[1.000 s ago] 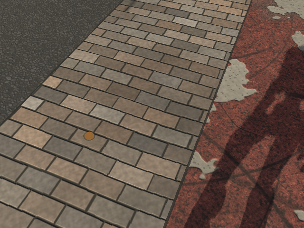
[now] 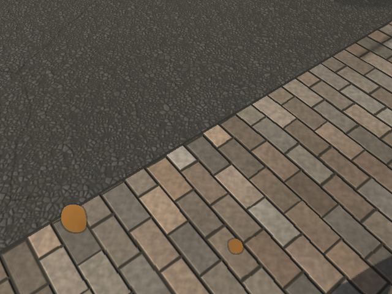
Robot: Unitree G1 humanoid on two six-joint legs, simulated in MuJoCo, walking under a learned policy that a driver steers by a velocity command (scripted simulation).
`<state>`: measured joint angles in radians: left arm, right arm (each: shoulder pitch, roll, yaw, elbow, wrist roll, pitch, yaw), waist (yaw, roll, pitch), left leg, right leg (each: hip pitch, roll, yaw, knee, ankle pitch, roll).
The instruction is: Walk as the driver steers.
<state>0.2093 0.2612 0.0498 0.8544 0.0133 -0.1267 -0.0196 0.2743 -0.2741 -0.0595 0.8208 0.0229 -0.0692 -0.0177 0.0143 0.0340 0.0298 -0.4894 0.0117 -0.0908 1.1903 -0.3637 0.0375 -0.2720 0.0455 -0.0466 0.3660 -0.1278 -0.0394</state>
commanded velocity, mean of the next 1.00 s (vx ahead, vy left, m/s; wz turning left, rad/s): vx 0.08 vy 0.00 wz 0.07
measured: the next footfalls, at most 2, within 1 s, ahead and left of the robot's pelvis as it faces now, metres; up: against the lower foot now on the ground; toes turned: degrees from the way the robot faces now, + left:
left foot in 0.26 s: +0.25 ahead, +0.14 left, +0.00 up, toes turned +1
right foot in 0.56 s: +0.19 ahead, -0.10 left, +0.00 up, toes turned +1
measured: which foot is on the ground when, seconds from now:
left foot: up 0.00-0.24, down 0.26-1.00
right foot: down 0.00-0.26, up 0.28-0.54, down 0.56-1.00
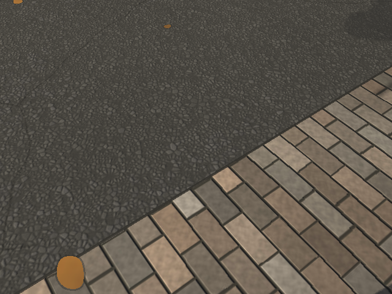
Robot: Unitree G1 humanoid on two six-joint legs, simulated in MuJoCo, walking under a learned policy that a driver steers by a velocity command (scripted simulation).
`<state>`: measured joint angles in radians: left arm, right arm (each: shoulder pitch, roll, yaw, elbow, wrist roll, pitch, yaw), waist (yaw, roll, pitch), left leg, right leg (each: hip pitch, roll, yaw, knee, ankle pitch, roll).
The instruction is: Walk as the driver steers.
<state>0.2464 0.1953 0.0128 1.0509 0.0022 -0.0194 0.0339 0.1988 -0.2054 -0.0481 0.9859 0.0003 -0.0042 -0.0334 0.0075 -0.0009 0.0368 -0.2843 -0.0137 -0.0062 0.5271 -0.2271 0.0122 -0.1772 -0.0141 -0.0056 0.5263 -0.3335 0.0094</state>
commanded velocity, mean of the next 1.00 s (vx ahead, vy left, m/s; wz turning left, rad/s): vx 0.35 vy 0.00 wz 0.00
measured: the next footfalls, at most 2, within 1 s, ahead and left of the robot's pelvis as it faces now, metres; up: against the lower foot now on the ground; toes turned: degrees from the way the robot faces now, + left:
right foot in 0.80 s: +0.45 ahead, -0.12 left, +0.00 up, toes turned -3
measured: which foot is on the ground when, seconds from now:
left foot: down 0.00-0.80, up 0.82-1.00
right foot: down 0.00-0.32, up 0.34-0.78, down 0.80-1.00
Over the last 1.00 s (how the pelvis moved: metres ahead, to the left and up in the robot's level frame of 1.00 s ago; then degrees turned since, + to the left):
0.18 0.02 -0.01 2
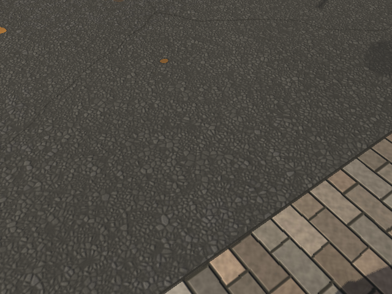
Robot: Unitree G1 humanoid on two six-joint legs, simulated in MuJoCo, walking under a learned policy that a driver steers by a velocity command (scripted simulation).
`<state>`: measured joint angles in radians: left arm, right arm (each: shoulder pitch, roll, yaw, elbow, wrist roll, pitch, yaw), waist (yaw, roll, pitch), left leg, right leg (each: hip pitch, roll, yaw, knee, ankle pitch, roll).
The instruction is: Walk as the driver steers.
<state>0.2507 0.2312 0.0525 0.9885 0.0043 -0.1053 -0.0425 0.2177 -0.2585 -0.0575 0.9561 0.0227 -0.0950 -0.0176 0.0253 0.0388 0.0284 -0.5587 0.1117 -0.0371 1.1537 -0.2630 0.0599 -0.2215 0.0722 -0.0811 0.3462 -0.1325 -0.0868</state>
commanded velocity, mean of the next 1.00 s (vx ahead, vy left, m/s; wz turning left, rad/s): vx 0.50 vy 0.00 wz -0.39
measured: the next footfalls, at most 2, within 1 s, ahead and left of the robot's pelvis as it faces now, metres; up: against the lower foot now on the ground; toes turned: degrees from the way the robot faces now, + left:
left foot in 0.36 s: +0.39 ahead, +0.16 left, +0.00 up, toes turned -4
right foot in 0.88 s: +0.60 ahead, -0.17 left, +0.00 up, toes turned -26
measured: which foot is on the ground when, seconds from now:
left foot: up 0.00-0.34, down 0.36-0.90, up 0.92-1.00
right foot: down 0.00-0.36, up 0.38-0.86, down 0.88-1.00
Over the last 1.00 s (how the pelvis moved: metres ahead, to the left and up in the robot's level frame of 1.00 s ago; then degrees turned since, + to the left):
0.38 -0.04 0.01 0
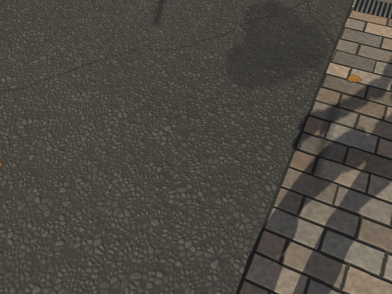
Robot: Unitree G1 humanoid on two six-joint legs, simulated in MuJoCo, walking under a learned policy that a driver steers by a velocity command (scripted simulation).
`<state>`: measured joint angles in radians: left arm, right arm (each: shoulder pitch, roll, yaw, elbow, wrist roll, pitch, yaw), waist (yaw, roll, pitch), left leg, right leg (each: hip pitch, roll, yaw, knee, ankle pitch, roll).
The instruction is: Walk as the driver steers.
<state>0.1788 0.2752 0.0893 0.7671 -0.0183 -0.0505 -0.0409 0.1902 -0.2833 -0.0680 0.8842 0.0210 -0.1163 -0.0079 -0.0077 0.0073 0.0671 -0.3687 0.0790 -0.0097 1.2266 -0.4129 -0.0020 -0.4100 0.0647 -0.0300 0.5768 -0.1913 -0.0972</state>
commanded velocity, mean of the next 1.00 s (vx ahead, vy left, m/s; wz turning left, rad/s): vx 0.50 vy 0.00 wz -0.07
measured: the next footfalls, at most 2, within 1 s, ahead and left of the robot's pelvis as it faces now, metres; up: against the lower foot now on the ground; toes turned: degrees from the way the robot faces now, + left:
left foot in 0.38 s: +0.42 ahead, +0.11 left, +0.00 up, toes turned -16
right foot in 0.84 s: +0.58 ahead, -0.16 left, +0.00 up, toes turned -1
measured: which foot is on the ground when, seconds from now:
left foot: up 0.00-0.36, down 0.38-0.84, up 0.86-1.00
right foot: down 0.00-0.40, up 0.42-0.82, down 0.84-1.00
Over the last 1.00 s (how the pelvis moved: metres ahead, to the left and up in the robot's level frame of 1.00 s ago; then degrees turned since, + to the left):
0.53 -0.07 -0.02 -27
